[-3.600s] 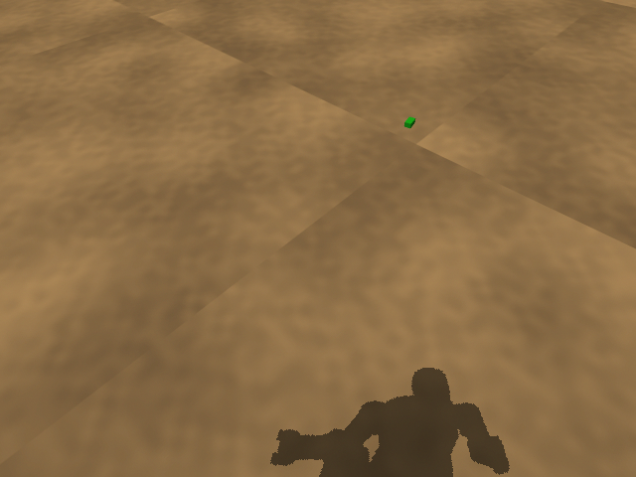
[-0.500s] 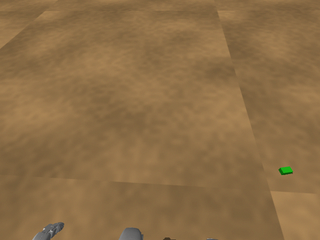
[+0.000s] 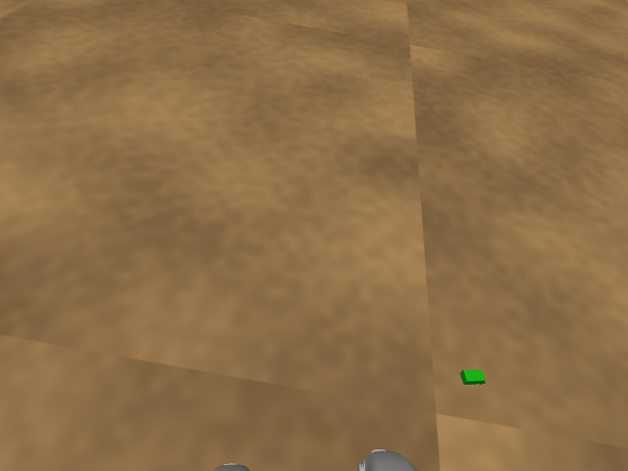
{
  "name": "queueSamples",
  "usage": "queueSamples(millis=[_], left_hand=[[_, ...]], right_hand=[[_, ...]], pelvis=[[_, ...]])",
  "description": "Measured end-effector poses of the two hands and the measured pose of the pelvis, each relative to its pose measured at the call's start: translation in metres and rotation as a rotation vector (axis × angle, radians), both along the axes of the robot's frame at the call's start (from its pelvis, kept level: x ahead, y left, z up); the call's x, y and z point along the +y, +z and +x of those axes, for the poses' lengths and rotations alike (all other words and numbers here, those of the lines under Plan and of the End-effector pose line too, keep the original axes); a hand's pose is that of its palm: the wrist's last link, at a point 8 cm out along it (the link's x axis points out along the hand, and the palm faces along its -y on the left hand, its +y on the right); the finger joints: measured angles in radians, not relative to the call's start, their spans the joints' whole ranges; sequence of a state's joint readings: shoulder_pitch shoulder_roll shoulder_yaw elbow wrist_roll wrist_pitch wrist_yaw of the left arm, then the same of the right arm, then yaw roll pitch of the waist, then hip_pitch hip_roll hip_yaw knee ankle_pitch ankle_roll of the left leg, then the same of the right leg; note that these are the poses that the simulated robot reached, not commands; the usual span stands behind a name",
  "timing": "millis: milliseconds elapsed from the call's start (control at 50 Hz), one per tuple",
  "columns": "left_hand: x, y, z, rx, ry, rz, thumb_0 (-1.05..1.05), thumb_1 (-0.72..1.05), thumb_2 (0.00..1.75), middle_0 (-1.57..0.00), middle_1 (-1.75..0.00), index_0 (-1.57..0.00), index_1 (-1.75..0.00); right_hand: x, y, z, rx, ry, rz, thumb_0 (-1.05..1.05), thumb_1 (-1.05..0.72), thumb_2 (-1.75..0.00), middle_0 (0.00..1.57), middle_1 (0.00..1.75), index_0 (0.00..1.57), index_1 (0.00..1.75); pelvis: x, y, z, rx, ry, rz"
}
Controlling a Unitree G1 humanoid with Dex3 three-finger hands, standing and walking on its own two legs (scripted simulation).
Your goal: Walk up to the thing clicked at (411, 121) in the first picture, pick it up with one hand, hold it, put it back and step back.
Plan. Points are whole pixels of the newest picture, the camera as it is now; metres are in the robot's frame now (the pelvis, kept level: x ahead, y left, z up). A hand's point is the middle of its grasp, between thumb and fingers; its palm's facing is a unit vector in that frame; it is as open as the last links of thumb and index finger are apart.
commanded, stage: walk up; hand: left
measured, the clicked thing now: (472, 376) +0.55 -0.57 -0.74
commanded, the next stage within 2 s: none
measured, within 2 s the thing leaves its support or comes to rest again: neither
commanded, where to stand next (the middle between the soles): +0.18 -0.83 m, yaw +6 degrees
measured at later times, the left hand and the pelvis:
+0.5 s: hand out of the picture +0.07 +0.06 -0.15, palm faces +0.04 -0.93 -0.35, open 7.4 cm; pelvis +0.05 -0.23 -0.01, yaw +4 degrees
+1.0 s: hand out of the picture +0.15 -0.18 -0.15, palm faces -0.02 -0.92 -0.39, open 7.3 cm; pelvis +0.06 -0.47 -0.03, yaw +1 degrees
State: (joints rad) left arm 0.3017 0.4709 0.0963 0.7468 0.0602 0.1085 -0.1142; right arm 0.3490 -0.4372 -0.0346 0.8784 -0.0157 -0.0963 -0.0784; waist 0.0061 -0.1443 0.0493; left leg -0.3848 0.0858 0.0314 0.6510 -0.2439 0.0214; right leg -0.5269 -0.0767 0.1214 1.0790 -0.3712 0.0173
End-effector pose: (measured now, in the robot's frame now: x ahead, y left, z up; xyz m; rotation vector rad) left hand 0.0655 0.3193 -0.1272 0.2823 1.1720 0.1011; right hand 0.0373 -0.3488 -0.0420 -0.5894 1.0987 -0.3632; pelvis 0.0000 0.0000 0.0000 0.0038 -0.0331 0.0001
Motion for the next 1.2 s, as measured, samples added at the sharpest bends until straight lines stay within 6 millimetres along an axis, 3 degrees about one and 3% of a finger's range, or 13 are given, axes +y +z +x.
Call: queueSamples(millis=[140, 180, 220, 320, 420, 520, 620, 800, 880, 940, 1000, 1100, 1200], left_hand=[[-0.058, 0.007, 0.023, -0.030, 0.001, 0.105, 0.00, 0.91, 0.90, -0.20, -0.30, -0.20, -0.30], [-0.082, 0.009, 0.021, -0.045, 0.018, 0.136, 0.00, 0.91, 0.90, -0.20, -0.30, -0.20, -0.30], [-0.107, 0.013, 0.011, -0.049, 0.041, 0.145, 0.00, 0.91, 0.90, -0.20, -0.30, -0.20, -0.30], [-0.161, 0.033, -0.016, 0.016, 0.100, 0.120, 0.00, 0.91, 0.90, -0.20, -0.30, -0.21, -0.30], [-0.194, 0.031, -0.023, 0.050, 0.133, 0.115, 0.00, 0.91, 0.90, -0.20, -0.30, -0.21, -0.30], [-0.229, 0.005, -0.003, 0.046, 0.133, 0.078, 0.00, 0.91, 0.90, -0.20, -0.30, -0.21, -0.30], [-0.280, -0.002, 0.031, 0.033, 0.053, 0.024, 0.00, 0.91, 0.90, -0.20, -0.30, -0.20, -0.30], [-0.343, 0.001, 0.084, -0.051, -0.008, 0.056, 0.00, 0.91, 0.90, -0.20, -0.30, -0.21, -0.30], [-0.381, 0.003, 0.097, -0.065, -0.017, 0.115, 0.00, 0.91, 0.90, -0.20, -0.30, -0.20, -0.30], [-0.419, 0.006, 0.091, -0.076, -0.001, 0.146, 0.00, 0.91, 0.90, -0.20, -0.30, -0.20, -0.30], [-0.456, 0.015, 0.073, -0.046, 0.032, 0.130, 0.00, 0.91, 0.90, -0.20, -0.30, -0.20, -0.30], [-0.499, 0.026, 0.051, 0.018, 0.064, 0.117, 0.00, 0.91, 0.90, -0.20, -0.30, -0.21, -0.30], [-0.527, 0.012, 0.052, 0.004, 0.088, 0.100, 0.00, 0.90, 0.90, -0.20, -0.30, -0.21, -0.30]], right_hand=[[-0.121, -0.015, -0.003, 0.040, -0.011, -0.050, 0.00, -0.89, -0.90, 0.21, 0.30, 0.21, 0.30], [-0.158, -0.029, 0.001, 0.063, -0.027, -0.066, 0.00, -0.90, -0.90, 0.21, 0.30, 0.21, 0.30], [-0.180, -0.039, 0.008, 0.088, -0.054, -0.062, 0.00, -0.90, -0.90, 0.21, 0.30, 0.21, 0.30], [-0.190, -0.043, 0.038, 0.081, -0.028, 0.041, 0.01, -0.90, -0.90, 0.20, 0.30, 0.21, 0.30], [-0.192, -0.043, 0.055, 0.112, 0.056, 0.108, 0.00, -0.90, -0.90, 0.20, 0.30, 0.21, 0.30], [-0.211, -0.043, 0.057, 0.119, 0.081, 0.097, 0.00, -0.90, -0.90, 0.21, 0.30, 0.21, 0.30], [-0.258, -0.026, 0.051, 0.081, 0.008, 0.053, 0.00, -0.90, -0.90, 0.21, 0.30, 0.22, 0.30], [-0.377, -0.005, 0.046, 0.057, -0.004, -0.050, 0.00, -0.90, -0.90, 0.21, 0.30, 0.21, 0.30], [-0.448, -0.019, 0.046, 0.076, -0.006, -0.075, 0.00, -0.89, -0.90, 0.21, 0.30, 0.21, 0.30], [-0.496, -0.039, 0.052, 0.110, -0.026, -0.084, 0.00, -0.90, -0.90, 0.21, 0.30, 0.21, 0.30], [-0.511, -0.049, 0.066, 0.117, -0.052, -0.040, 0.00, -0.90, -0.90, 0.20, 0.30, 0.21, 0.30], [-0.507, -0.052, 0.089, 0.097, 0.011, 0.075, 0.00, -0.90, -0.90, 0.20, 0.30, 0.21, 0.30], [-0.512, -0.053, 0.092, 0.118, 0.067, 0.113, 0.00, -0.90, -0.90, 0.21, 0.30, 0.21, 0.30]], pelvis=[[-0.092, -0.021, 0.006, 0.013, -0.002, 0.012], [-0.118, -0.029, 0.007, 0.000, 0.002, -0.020], [-0.137, -0.029, 0.010, 0.002, 0.018, -0.017], [-0.171, -0.004, 0.023, 0.019, 0.017, -0.003], [-0.206, 0.004, 0.035, 0.024, 0.036, -0.012], [-0.238, -0.007, 0.046, 0.015, 0.072, 0.005], [-0.272, -0.003, 0.048, -0.006, 0.059, 0.015], [-0.361, -0.013, 0.050, -0.001, 0.019, 0.007], [-0.415, -0.029, 0.053, 0.015, 0.007, 0.018], [-0.449, -0.037, 0.054, -0.003, 0.029, -0.026], [-0.471, -0.026, 0.059, 0.005, 0.022, 0.002], [-0.505, -0.007, 0.068, 0.026, 0.024, 0.009], [-0.538, -0.011, 0.075, 0.026, 0.048, -0.001]])
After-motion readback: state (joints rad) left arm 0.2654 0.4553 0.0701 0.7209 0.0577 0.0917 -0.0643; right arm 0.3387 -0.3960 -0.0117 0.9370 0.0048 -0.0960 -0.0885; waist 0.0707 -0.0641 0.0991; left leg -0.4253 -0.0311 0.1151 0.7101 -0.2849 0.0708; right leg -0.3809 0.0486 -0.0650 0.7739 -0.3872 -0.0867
